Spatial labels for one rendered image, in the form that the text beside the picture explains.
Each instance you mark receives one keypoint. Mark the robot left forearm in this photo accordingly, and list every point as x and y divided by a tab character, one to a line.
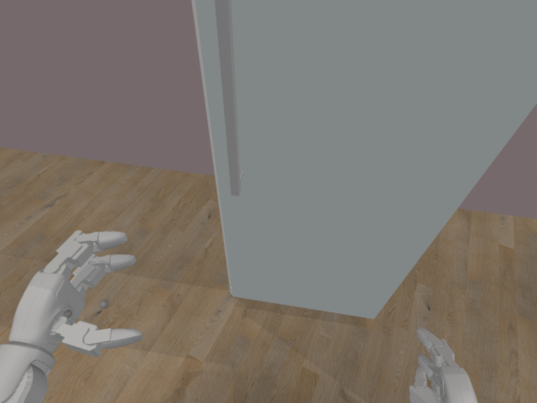
24	369

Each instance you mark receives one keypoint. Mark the robot left hand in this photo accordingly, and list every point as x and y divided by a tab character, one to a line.
39	319

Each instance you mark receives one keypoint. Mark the fridge door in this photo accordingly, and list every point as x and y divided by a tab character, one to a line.
362	126

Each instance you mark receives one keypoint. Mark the handle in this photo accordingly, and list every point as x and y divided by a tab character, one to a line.
226	54

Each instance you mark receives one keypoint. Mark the robot right hand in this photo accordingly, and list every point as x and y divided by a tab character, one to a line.
450	383

